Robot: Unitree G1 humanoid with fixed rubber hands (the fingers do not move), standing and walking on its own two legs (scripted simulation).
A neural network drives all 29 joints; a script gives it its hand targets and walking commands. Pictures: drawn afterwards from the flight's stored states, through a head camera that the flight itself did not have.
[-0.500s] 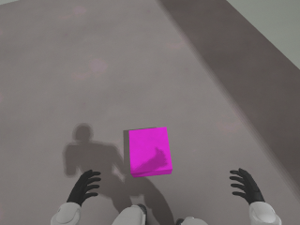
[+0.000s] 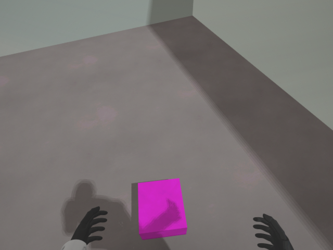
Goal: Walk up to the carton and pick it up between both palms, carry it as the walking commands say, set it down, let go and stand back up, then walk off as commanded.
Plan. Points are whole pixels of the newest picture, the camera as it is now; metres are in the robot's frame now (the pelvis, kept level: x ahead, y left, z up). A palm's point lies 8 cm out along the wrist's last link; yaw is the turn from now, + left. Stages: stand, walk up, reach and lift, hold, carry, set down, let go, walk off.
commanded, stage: let go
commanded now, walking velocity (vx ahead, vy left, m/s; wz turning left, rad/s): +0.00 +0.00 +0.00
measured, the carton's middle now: (161, 208) +0.44 +0.09 -0.70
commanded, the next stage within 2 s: stand in 0.12 s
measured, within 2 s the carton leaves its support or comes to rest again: neither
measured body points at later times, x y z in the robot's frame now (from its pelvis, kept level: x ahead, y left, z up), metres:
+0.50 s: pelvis +0.02 +0.01 -0.02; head -0.02 +0.01 +0.43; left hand +0.06 +0.29 -0.13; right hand +0.13 -0.23 -0.13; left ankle +0.00 +0.13 -0.74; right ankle -0.06 -0.11 -0.74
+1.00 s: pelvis -0.01 +0.02 -0.02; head -0.02 +0.03 +0.43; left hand -0.05 +0.29 -0.15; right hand +0.09 -0.22 -0.14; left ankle +0.00 +0.13 -0.74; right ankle -0.07 -0.11 -0.74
